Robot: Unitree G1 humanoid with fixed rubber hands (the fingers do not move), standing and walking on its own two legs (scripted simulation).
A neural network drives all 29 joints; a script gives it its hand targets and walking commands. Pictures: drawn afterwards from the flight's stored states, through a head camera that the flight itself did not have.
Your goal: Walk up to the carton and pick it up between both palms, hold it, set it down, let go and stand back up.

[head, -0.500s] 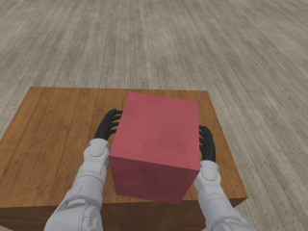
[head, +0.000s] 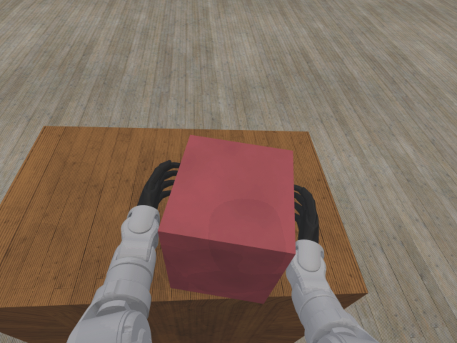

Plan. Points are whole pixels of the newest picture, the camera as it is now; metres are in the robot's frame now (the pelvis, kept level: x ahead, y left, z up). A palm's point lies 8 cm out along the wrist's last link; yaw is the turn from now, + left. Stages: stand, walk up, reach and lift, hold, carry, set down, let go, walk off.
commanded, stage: reach and lift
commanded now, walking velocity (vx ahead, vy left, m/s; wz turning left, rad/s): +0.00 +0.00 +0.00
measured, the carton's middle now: (228, 222) +0.37 -0.02 -0.02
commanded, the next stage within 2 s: none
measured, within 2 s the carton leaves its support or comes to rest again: leaves its support in 0.28 s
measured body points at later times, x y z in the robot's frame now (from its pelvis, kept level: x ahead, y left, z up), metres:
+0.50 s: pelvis -0.02 -0.01 +0.00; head +0.02 +0.02 +0.45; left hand +0.40 +0.10 +0.07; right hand +0.33 -0.19 +0.04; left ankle -0.03 +0.11 -0.75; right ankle +0.01 -0.14 -0.75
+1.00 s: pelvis +0.00 +0.00 +0.00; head -0.01 +0.03 +0.45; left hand +0.40 +0.14 +0.12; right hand +0.37 -0.15 +0.11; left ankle -0.03 +0.11 -0.75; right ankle +0.01 -0.14 -0.75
